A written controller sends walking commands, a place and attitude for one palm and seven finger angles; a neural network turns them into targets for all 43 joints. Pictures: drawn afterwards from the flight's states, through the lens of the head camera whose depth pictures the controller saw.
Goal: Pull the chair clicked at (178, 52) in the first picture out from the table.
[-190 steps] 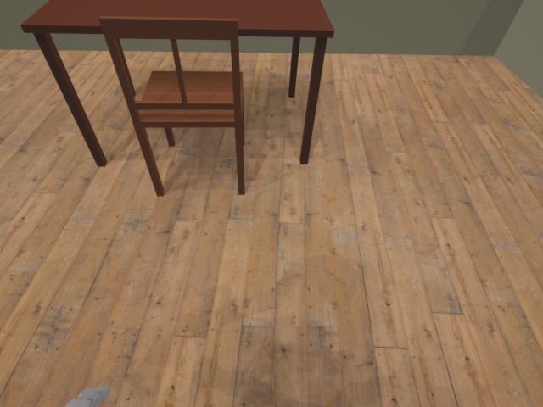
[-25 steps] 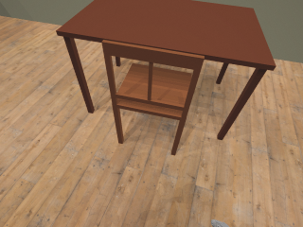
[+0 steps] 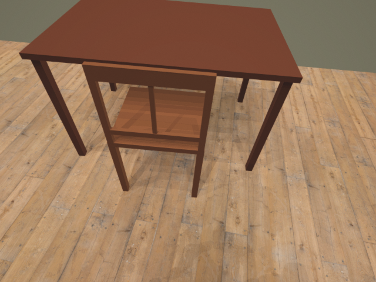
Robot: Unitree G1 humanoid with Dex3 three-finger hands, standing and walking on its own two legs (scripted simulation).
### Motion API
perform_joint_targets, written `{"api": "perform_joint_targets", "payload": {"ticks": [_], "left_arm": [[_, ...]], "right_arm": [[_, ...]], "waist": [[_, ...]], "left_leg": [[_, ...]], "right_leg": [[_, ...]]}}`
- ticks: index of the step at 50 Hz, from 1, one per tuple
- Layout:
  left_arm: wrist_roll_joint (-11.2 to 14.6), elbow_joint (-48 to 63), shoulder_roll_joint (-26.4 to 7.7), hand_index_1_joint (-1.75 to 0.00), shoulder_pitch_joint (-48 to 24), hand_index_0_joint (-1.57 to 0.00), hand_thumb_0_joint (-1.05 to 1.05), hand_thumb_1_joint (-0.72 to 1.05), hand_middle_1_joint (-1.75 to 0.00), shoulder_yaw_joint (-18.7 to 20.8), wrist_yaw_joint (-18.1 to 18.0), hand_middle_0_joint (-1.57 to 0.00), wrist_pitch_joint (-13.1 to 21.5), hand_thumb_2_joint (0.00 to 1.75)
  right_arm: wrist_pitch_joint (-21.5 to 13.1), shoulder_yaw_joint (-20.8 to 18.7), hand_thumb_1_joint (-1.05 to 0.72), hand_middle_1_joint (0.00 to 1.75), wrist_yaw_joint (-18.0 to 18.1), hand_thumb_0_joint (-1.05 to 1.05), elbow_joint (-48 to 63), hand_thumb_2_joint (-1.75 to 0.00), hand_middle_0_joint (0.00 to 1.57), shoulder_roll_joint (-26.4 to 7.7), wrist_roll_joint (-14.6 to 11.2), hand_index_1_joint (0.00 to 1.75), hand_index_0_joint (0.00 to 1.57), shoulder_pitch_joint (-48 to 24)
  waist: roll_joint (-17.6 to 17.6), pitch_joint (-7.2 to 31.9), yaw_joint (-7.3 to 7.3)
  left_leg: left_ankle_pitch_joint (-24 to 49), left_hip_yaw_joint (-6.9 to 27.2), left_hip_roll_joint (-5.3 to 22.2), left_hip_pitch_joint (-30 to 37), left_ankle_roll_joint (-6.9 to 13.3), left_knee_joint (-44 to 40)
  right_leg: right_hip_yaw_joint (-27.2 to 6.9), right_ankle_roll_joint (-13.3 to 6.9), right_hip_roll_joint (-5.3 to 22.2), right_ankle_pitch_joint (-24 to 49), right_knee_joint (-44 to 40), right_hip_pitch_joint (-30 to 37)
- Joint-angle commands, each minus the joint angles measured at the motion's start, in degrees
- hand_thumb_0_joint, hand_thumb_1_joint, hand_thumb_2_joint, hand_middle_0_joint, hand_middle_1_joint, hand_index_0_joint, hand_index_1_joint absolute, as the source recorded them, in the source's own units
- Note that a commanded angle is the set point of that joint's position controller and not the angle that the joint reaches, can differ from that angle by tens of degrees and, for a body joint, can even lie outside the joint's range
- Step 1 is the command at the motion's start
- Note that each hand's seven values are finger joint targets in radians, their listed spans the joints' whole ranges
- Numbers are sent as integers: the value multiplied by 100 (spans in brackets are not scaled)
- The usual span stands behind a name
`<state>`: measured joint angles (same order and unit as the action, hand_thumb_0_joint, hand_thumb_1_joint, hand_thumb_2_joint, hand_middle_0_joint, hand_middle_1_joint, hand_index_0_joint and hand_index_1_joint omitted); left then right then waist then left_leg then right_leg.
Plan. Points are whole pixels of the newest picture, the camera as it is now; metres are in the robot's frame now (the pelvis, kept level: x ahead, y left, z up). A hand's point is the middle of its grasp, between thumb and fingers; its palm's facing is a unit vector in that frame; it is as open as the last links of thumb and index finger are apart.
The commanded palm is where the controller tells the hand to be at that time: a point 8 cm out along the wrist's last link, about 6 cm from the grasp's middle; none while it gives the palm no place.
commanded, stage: take the last steps up to it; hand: left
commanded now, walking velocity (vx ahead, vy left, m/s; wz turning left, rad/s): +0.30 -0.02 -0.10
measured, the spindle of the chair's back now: (153, 111) +0.72 +0.17 -0.12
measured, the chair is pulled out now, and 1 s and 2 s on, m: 0.00 0.00 0.00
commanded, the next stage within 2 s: come to a stop and stand still in 0.62 s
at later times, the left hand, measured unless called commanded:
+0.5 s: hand (146, 254) +0.22 +0.11 -0.15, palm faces +0.03 -0.97 -0.23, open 7.2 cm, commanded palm none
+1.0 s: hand (144, 250) +0.23 +0.12 -0.18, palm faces +0.03 -0.99 -0.16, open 7.4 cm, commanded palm none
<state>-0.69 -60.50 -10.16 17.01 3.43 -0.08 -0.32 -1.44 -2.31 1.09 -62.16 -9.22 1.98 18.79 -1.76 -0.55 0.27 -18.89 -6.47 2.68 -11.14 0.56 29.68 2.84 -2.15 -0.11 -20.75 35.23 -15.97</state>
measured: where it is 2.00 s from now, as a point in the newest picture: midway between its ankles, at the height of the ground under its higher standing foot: outside the picture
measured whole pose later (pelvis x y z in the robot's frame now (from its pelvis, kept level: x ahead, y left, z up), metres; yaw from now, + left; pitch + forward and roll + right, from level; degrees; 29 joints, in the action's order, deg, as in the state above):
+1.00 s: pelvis +0.25 -0.04 +0.01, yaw -3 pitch -1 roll -1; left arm -0.5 -63.3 -8.4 15.5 1.3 -2.8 -1.6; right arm -0.4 -1.0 3.0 -58.9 -6.4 0.5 4.1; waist -2.1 -6.7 -2.2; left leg -9.9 -7.8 1.5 -15.7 3.4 26.6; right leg 1.4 1.7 2.3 -30.8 49.6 -17.1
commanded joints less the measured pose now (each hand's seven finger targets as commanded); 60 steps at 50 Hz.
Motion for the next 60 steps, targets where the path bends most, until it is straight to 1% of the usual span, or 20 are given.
{"api": "perform_joint_targets", "payload": {"ticks": [1, 6, 10, 14, 15, 16, 17, 18, 21, 24, 35, 38, 39, 40, 41, 42, 45, 52, 57, 60], "left_arm": [[-125, 606, -408, -30, -765, -20, 0, 90, -30, 111, 86, -20, 131, 90], [-49, 467, -141, -30, -734, -20, 0, 90, -30, 36, 198, -20, 147, 90], [-26, 580, -89, -30, -1051, -20, 0, 90, -30, -2, 201, -20, 162, 90], [-65, 270, -266, -30, -178, -20, 0, 90, -30, 96, 167, -20, 234, 90], [-80, 77, -572, -30, 472, -20, 0, 90, -30, 175, 127, -20, 294, 90], [-113, -112, -1138, -30, 1245, -20, 0, 90, -30, 333, 51, -20, 360, 90], [-7, -163, -1504, -30, 1584, -20, 0, 90, -30, 368, 14, -20, 358, 90], [17, -106, -1374, -30, 1134, -20, 0, 90, -30, 353, -16, -20, 361, 90], [2, 160, -622, -30, 74, -20, 0, 90, -30, 116, -74, -20, 401, 90], [-51, 150, -341, -30, 106, -20, 0, 90, -30, 26, -97, -20, 487, 90], [-78, -115, -660, -30, 572, -20, 0, 90, -30, -4, -126, -20, 465, 90], [-31, -218, -514, -30, 486, -20, 0, 90, -30, -65, -183, -20, 369, 90], [-14, -257, -432, -30, 465, -20, 0, 90, -30, -106, -211, -20, 331, 90], [22, -230, -244, -30, 614, -20, 0, 90, -30, -175, -235, -20, 296, 90], [105, -284, -42, -30, 945, -20, 0, 90, -30, -239, -282, -20, 254, 90], [84, -318, -60, -30, 1012, -20, 0, 90, -30, -248, -327, -20, 188, 90], [20, -353, -247, -30, 746, -20, 0, 90, -30, -188, -342, -20, -36, 90], [-33, 28, -297, -30, 454, -20, 0, 90, -30, 42, -252, -20, -287, 90], [-39, 215, -239, -30, 223, -20, 0, 90, -30, -16, -197, -20, -253, 90], [-40, 13, -223, -30, 563, -20, 0, 90, -30, -85, -195, -20, -111, 90]], "right_arm": [[-139, -107, -90, 30, 83, 0, 63, -90, 20, -856, 1, 30, 20, 934], [-269, -41, -90, 30, 117, 0, 19, -90, 20, -669, -29, 30, 20, 785], [-236, -91, -90, 30, 76, 0, -140, -90, 20, -719, -6, 30, 20, 915], [-181, -115, -90, 30, 44, 0, -167, -90, 20, -723, -50, 30, 20, 745], [-203, -101, -90, 30, 1, 0, -153, -90, 20, -613, -105, 30, 20, 716], [-241, -39, -90, 30, -46, 0, -32, -90, 20, -279, -159, 30, 20, 780], [-211, -17, -90, 30, -41, 0, 179, -90, 20, -300, -167, 30, 20, 560], [-184, -78, -90, 30, -39, 0, 136, -90, 20, -401, -153, 30, 20, 472], [-129, -85, -90, 30, -52, 0, 103, -90, 20, -176, -98, 30, 20, 116], [6, -57, -90, 30, -57, 0, 5, -90, 20, -11, -56, 30, 20, 407], [-37, -10, -90, 30, -192, 0, 527, -90, 20, -213, -90, 30, 20, -949], [-84, 78, -90, 30, -80, 0, 390, -90, 20, -183, -85, 30, 20, -692], [-120, 73, -90, 30, -35, 0, 236, -90, 20, -299, -74, 30, 20, -251], [-163, 21, -90, 30, 23, 0, 174, -90, 20, -615, -59, 30, 20, 62], [-143, 32, -90, 30, 82, 0, 152, -90, 20, -877, -116, 30, 20, 136], [-60, 34, -90, 30, 121, 0, 151, -90, 20, -898, -173, 30, 20, 25], [60, 44, -90, 30, 242, 0, 233, -90, 20, -727, -177, 30, 20, -658], [240, -201, -90, 30, 188, 0, 538, -90, 20, -926, -103, 30, 20, -974], [242, -223, -90, 30, 83, 0, 578, -90, 20, -887, -50, 30, 20, -1108], [273, -210, -90, 30, 10, 0, 470, -90, 20, -858, -68, 30, 20, -1037]], "waist": [[1294, -814, 343], [727, -720, 103], [974, -624, 229], [670, -296, -224], [128, 75, -519], [-1170, 646, -793], [-1513, 820, -776], [-1245, 600, -621], [-39, -286, -144], [-145, -172, 113], [-168, -214, -176], [-264, -139, -13], [-77, 174, 135], [475, 494, 151], [1185, 907, 21], [1138, 758, -29], [1223, 55, -144], [656, 559, -120], [1401, 439, -49], [1068, 311, -222]], "left_leg": [[-921, 2540, 1993, 751, 1033, -2365], [1709, 932, 1379, 908, 915, -1968], [1826, 545, 1301, 796, 837, -1715], [1852, 152, 1013, 158, 557, -596], [1663, -100, 745, -432, 385, 365], [32, -442, 173, -1582, 154, 2028], [-1604, 39, -103, -2134, 144, 3473], [-1208, 556, 123, -2199, 225, 4092], [-107, 691, 502, -2068, 145, 4037], [208, 491, 436, -1755, -34, 3508], [427, 199, 188, -1577, -30, 1104], [1073, 164, -50, -550, -20, -27], [2520, 305, 48, 150, 11, -453], [4889, 807, 765, 1109, 267, -244], [7062, 1574, 1665, 1693, 815, -169], [7480, 1520, 1899, 1377, 1117, -503], [6386, 1288, 1691, 530, 1066, -888], [3892, 979, 1603, 188, 1059, -1033], [1103, 1172, 1381, -221, 877, -1457], [-416, 1077, 992, -703, 508, -1319]], "right_leg": [[-277, -19, 323, -527, 2142, -2375], [12, 148, 505, 288, 1767, -1972], [366, 114, 391, 246, 510, -1220], [663, -14, 50, 978, -488, 572], [245, -161, 296, 941, -657, 1649], [-1676, -628, 1712, 575, -1199, 2731], [-3053, -986, 2508, 712, -2092, 2697], [-2868, -1015, 2387, 317, -2234, 2216], [-1419, -809, 1937, 1561, -2263, 729], [-455, -722, 1634, 2976, -2220, 506], [-349, -816, 1694, 3701, -2011, 1292], [-54, -492, 1307, 4478, -1265, 1217], [76, -231, 1033, 4208, -659, 1146], [235, 64, 675, 2872, -52, 488], [283, 285, 380, 426, 351, 72], [68, 318, 325, -1310, 741, 116], [-277, 361, 453, -1269, 1291, -36], [-401, 434, 245, -631, 2625, -531], [-155, 348, 319, -623, 1163, -123], [120, 305, 168, 171, -638, 834]]}}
